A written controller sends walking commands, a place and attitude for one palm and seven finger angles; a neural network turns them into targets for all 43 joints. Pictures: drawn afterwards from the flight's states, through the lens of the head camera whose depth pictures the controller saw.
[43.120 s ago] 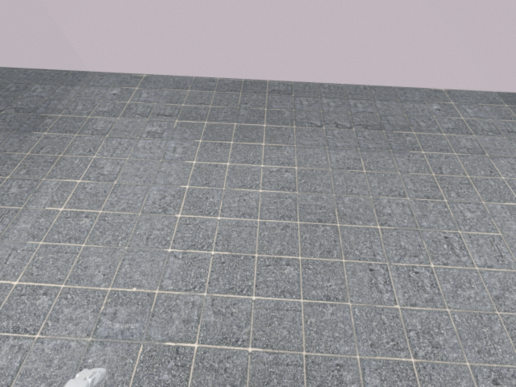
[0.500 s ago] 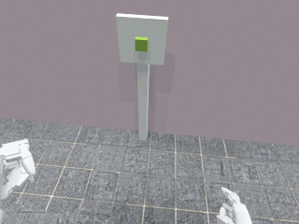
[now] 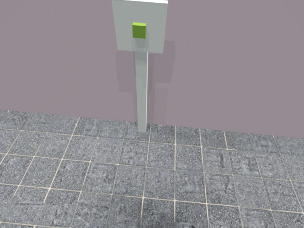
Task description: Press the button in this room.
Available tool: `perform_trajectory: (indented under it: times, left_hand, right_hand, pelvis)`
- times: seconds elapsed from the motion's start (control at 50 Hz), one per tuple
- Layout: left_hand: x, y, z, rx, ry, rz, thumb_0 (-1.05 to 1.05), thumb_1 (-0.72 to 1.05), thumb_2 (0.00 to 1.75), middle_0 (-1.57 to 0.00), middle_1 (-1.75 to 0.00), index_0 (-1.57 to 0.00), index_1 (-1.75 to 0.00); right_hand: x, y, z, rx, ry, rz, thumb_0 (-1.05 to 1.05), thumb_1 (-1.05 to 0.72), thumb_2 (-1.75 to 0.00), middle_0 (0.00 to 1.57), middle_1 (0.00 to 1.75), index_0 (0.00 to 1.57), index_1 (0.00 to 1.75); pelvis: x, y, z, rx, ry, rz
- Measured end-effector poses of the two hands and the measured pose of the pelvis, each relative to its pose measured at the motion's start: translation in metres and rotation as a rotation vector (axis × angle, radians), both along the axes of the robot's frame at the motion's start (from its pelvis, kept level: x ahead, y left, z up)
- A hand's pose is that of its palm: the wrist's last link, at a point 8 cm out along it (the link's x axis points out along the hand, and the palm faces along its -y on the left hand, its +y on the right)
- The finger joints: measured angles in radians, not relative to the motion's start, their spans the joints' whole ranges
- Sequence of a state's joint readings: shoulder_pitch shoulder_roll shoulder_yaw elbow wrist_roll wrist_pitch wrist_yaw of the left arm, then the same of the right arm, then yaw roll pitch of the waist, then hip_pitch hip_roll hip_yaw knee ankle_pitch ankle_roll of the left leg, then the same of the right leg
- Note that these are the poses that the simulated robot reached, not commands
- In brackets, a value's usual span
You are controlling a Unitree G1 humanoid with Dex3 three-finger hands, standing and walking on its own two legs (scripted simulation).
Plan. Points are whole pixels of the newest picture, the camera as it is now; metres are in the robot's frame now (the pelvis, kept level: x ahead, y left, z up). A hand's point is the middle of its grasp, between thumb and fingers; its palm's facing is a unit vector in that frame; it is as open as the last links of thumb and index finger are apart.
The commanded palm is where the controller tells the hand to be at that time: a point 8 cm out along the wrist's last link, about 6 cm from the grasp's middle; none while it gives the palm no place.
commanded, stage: let the arm hang, fingers relaxed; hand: left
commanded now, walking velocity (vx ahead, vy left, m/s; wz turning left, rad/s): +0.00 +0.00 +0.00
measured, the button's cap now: (139, 30) +0.83 +0.09 +0.09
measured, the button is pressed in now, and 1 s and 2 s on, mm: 0 0 0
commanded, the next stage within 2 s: stand and wait in 0.78 s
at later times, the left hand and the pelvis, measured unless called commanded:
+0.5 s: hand out of the picture +0.03 +0.18 -0.16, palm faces +0.02 -0.97 -0.24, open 7.1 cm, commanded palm none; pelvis +0.01 -0.01 +0.01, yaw +0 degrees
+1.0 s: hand out of the picture +0.02 +0.16 -0.16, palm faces +0.03 -0.98 -0.21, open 7.4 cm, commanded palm none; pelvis +0.02 -0.02 +0.01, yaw +0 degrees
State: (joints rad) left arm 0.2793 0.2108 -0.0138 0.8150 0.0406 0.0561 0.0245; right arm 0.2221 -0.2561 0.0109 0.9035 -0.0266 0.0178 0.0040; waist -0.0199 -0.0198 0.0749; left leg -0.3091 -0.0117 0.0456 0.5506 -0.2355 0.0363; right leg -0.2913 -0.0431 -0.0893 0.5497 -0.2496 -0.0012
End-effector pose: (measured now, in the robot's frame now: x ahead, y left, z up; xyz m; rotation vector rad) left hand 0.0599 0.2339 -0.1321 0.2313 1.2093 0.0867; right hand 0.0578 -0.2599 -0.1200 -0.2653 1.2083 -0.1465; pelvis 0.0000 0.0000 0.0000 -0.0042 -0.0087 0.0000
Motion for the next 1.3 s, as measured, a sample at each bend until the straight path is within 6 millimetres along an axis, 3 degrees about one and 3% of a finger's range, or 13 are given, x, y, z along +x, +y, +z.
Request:
perform_trajectory:
  times: [0.12, 0.24, 0.4, 0.54, 0.66, 1.02, 1.3]
  left_hand:
    - [-0.054, 0.008, -0.005, 0.006, 0.148, 0.095, 0.01, 0.9, 0.9, -0.77, -0.97, -0.77, -0.96]
    - [-0.075, 0.014, 0.004, 0.037, 0.221, 0.119, 0.01, 0.9, 0.9, -0.56, -0.72, -0.57, -0.72]
    - [-0.057, 0.01, 0.008, 0.045, 0.184, 0.121, 0.0, 0.91, 0.9, -0.31, -0.43, -0.32, -0.44]
    - [-0.034, -0.008, 0.004, 0.007, 0.134, 0.107, 0.0, 0.91, 0.9, -0.23, -0.33, -0.23, -0.34]
    - [-0.027, -0.021, 0.001, -0.018, 0.133, 0.105, 0.0, 0.92, 0.9, -0.21, -0.31, -0.21, -0.31]
    - [-0.044, -0.024, 0.001, -0.013, 0.206, 0.132, 0.0, 0.91, 0.9, -0.2, -0.3, -0.2, -0.3]
    - [-0.014, -0.013, 0.007, 0.018, 0.135, 0.119, 0.0, 0.9, 0.9, -0.2, -0.3, -0.2, -0.3]
  right_hand:
    - [-0.052, 0.004, -0.005, 0.012, 0.19, -0.038, 0.01, -0.9, -0.9, 0.2, 0.3, 0.2, 0.3]
    - [-0.066, 0.016, -0.014, 0.061, 0.222, -0.068, 0.01, -0.9, -0.9, 0.2, 0.3, 0.2, 0.3]
    - [-0.056, 0.031, -0.022, 0.109, 0.188, -0.076, 0.01, -0.9, -0.9, 0.2, 0.3, 0.2, 0.3]
    - [-0.049, 0.036, -0.022, 0.122, 0.175, -0.081, 0.01, -0.91, -0.9, 0.2, 0.3, 0.2, 0.3]
    - [-0.051, 0.035, -0.02, 0.116, 0.186, -0.093, 0.01, -0.91, -0.9, 0.2, 0.3, 0.2, 0.3]
    - [-0.05, 0.023, -0.018, 0.099, 0.225, -0.104, 0.01, -0.9, -0.9, 0.2, 0.3, 0.2, 0.3]
    - [-0.019, 0.002, -0.015, 0.065, 0.159, -0.079, 0.01, -0.9, -0.9, 0.2, 0.3, 0.2, 0.3]
  pelvis:
    - [0.002, -0.006, 0.005, -0.012, -0.006, 0.013]
    - [0.005, -0.006, 0.008, -0.01, -0.016, 0.008]
    - [0.008, -0.006, 0.009, -0.002, -0.023, 0.0]
    - [0.012, -0.008, 0.01, 0.003, -0.024, -0.003]
    - [0.015, -0.011, 0.011, 0.004, -0.025, -0.005]
    - [0.024, -0.018, 0.012, 0.002, -0.022, -0.003]
    - [0.029, -0.022, 0.013, 0.003, -0.027, 0.0]
